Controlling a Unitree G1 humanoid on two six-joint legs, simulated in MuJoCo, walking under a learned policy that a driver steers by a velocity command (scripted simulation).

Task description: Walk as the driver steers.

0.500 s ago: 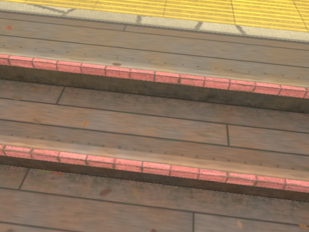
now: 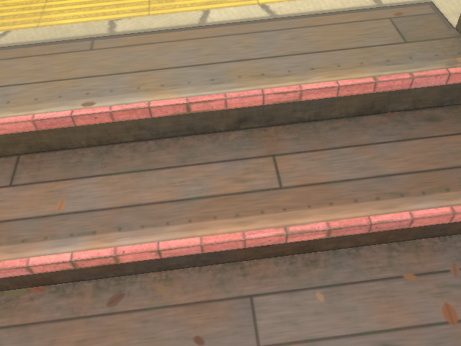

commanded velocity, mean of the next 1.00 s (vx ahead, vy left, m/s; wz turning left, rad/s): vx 0.00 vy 0.00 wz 0.31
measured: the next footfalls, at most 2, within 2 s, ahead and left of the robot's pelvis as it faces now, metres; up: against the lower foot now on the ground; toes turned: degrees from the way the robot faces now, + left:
left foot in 0.16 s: +0.04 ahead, +0.13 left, +0.00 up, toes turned +3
right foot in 0.52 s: +0.06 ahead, -0.09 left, +0.00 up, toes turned +15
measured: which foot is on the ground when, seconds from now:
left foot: up 0.00-0.14, down 0.16-0.54, up 0.56-0.90, down 0.92-1.00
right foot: down 0.00-0.16, up 0.18-0.50, down 0.52-1.00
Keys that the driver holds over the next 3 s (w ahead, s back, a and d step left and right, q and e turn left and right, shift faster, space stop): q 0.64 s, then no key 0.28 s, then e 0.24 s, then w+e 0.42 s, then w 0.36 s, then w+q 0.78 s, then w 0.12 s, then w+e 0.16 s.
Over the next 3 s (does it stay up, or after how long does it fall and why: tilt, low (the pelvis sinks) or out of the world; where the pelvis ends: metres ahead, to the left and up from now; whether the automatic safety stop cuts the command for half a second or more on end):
stays up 0.97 0.24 0.30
